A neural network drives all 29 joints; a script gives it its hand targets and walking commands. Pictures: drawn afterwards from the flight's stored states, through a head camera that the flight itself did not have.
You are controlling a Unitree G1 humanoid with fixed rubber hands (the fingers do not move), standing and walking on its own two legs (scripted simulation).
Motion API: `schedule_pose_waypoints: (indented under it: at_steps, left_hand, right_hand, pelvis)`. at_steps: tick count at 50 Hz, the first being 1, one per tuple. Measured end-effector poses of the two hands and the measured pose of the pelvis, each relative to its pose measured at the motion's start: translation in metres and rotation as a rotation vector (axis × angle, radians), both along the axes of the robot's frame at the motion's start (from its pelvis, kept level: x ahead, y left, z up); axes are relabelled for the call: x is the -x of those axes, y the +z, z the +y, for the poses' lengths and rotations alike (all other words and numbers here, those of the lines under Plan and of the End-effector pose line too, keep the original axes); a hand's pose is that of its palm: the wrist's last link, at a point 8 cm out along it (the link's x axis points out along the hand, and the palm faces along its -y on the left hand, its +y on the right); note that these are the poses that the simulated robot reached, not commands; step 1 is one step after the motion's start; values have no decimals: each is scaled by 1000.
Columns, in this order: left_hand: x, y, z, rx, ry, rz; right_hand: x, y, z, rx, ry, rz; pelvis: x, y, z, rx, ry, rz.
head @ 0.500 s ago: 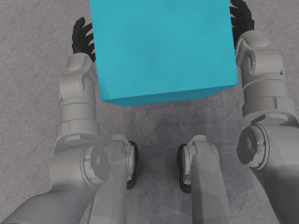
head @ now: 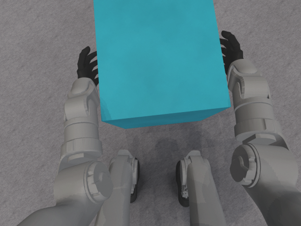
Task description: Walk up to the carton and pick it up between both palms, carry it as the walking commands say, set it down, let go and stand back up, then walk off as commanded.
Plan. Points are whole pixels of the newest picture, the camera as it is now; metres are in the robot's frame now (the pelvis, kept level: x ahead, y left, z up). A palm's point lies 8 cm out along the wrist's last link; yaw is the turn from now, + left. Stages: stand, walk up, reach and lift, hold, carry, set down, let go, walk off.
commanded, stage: reach and lift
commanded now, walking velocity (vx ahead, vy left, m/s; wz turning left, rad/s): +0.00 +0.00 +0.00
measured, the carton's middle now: (157, 70) +0.52 +0.00 -0.14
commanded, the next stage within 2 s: none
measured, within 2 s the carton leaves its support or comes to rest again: neither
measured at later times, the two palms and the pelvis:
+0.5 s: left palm (69, 78) +0.45 +0.18 +0.01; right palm (245, 58) +0.48 -0.18 +0.01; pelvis +0.02 +0.00 +0.07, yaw -1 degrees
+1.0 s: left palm (42, 76) +0.42 +0.18 +0.09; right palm (264, 51) +0.45 -0.17 +0.08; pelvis +0.04 +0.01 +0.13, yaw -1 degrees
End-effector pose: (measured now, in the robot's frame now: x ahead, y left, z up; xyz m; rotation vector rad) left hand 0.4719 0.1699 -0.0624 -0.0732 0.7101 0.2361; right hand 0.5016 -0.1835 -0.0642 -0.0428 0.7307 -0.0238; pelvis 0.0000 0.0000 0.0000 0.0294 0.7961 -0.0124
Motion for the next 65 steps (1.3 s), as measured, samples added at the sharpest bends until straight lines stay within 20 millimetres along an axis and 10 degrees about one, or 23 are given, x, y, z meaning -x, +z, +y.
schedule_pose_waypoints:
  at_steps: [65]
  left_hand:
    - [60, 198, 16, 2, 1, 7]
  right_hand:
    - [61, 193, 15, -37, -14, 10]
  pelvis:
    - [-53, 173, 7, 26, 0, -308]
